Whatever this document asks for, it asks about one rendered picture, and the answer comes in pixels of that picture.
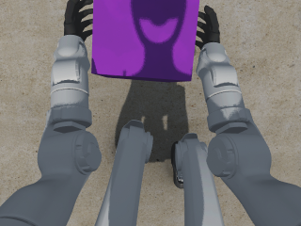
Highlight left robot upper arm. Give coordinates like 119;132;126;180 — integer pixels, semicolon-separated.
0;130;102;226

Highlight left robot forearm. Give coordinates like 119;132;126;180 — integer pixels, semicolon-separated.
37;34;92;165

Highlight carton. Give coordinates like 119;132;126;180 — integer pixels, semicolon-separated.
91;0;199;83

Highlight right robot upper arm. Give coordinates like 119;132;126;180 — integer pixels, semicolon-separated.
206;133;301;226

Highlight right robot hand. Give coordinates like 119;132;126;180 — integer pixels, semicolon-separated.
195;5;220;50

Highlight robot right thigh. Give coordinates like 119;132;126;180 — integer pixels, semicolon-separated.
175;138;225;226

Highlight right robot forearm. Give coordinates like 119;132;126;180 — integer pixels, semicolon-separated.
196;42;272;156

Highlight robot left shin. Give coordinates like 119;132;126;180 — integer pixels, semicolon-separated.
114;120;145;159

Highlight left robot hand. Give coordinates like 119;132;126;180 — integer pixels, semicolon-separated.
64;0;93;42

